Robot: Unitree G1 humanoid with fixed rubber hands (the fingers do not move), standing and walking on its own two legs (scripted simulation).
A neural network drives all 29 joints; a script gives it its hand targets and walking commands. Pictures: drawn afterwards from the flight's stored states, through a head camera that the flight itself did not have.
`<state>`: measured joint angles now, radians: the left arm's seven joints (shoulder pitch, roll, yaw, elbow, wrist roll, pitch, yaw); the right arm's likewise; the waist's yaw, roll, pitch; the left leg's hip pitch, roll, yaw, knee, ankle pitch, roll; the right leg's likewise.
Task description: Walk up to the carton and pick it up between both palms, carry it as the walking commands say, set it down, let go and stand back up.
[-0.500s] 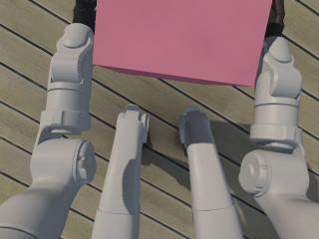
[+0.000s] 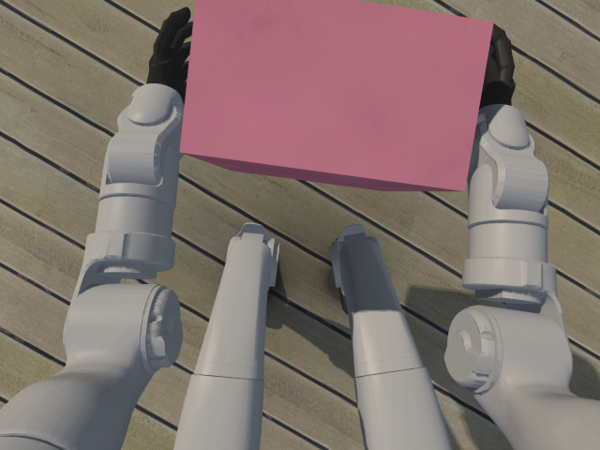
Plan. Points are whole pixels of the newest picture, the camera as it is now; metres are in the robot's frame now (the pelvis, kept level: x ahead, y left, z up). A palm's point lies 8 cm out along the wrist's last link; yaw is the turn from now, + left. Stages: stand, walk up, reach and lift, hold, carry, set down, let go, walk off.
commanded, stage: reach and lift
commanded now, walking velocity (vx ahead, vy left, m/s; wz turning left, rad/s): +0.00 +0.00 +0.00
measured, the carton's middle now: (321, 119) +0.46 -0.02 -0.13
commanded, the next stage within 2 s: none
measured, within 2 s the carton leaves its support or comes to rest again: neither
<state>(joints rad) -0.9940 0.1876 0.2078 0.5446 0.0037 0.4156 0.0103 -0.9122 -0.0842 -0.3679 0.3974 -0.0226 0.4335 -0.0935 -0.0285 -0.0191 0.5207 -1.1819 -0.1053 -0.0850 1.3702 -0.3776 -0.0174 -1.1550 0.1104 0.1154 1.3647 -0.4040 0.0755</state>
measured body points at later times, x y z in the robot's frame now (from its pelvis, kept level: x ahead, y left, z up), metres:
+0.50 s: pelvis +0.04 +0.00 +0.06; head +0.24 +0.02 +0.46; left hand +0.47 +0.16 +0.00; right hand +0.45 -0.19 +0.02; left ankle +0.15 +0.11 -0.58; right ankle +0.14 -0.14 -0.58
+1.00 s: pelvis +0.15 +0.01 +0.15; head +0.21 +0.02 +0.60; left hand +0.47 +0.16 +0.11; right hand +0.44 -0.19 +0.12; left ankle +0.15 +0.11 -0.58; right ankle +0.14 -0.14 -0.58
